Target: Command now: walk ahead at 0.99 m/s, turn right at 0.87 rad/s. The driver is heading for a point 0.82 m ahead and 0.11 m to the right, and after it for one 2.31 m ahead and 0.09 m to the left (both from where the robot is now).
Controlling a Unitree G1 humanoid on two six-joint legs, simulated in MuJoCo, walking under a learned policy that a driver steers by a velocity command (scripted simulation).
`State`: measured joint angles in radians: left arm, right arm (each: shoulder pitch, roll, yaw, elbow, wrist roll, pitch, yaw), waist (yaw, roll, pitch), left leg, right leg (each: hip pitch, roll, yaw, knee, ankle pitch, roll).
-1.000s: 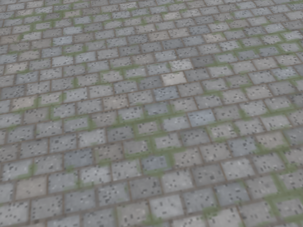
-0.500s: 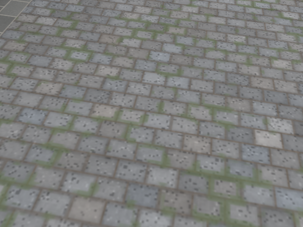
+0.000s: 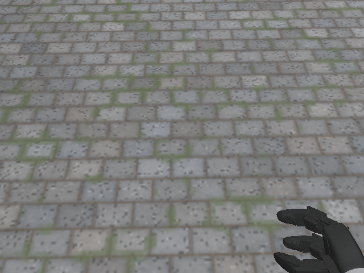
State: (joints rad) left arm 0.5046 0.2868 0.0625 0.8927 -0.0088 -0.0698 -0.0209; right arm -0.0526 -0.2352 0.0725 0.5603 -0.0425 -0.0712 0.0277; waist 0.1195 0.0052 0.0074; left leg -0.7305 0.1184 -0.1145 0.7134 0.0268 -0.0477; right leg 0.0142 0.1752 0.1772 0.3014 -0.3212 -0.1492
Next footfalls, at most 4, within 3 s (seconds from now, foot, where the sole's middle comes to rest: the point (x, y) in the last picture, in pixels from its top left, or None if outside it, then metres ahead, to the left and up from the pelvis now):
0.10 left None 0.31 0.19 -0.77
0.56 right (248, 237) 0.64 -0.14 -0.77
0.96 left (265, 159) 1.01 -0.21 -0.77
1.60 right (300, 155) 1.05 -0.37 -0.77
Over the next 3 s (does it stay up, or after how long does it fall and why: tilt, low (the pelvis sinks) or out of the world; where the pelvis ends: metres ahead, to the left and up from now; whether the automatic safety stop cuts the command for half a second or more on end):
stays up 1.29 -0.30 -0.04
